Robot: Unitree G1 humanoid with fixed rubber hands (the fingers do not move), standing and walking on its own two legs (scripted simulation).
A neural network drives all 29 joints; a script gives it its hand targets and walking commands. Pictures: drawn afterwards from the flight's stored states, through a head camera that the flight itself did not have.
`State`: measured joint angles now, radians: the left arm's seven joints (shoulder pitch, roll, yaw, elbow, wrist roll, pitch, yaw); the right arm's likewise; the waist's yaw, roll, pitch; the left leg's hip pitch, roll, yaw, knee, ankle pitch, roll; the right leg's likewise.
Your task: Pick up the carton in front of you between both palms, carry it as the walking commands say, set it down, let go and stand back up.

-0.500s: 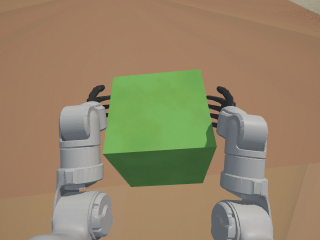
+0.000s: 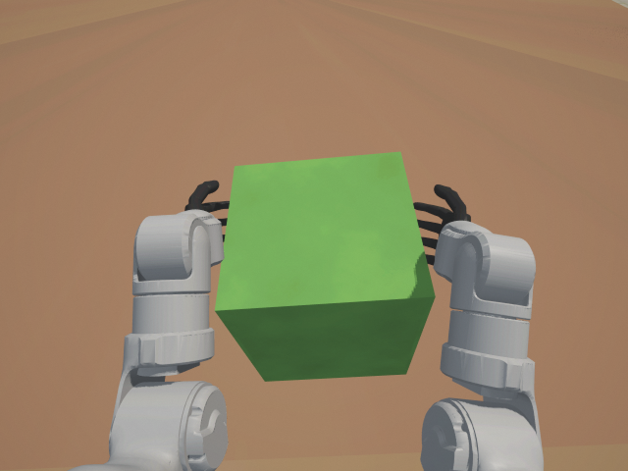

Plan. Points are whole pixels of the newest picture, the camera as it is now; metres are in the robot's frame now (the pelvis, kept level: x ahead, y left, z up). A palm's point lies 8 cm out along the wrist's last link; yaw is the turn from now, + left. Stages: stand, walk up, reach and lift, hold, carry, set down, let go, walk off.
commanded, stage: carry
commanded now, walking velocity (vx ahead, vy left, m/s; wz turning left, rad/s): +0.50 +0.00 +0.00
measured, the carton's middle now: (326, 277) +0.38 +0.02 +0.06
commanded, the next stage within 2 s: none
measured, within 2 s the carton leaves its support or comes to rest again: neither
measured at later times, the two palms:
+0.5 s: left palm (246, 88) +0.67 +0.17 +0.19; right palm (422, 101) +0.64 -0.12 +0.19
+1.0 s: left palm (268, 46) +0.93 +0.18 +0.16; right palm (401, 50) +0.94 -0.12 +0.16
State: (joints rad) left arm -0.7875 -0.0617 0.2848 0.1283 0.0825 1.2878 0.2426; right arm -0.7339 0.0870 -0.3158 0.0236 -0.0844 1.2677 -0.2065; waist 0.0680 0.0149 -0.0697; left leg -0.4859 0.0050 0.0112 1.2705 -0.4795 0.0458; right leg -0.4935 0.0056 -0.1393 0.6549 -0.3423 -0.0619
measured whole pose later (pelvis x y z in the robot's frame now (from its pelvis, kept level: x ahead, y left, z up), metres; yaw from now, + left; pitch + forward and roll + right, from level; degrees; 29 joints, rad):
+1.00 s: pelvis +0.59 +0.01 +0.06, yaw +1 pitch +6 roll +2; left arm -0.61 -0.13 0.33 0.08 0.13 1.19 0.20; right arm -0.57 0.18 -0.28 0.00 -0.15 1.17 -0.20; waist 0.03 0.00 -0.06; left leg -0.64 0.06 0.07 0.84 -0.27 -0.03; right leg -0.23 -0.02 -0.12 0.35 -0.23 -0.06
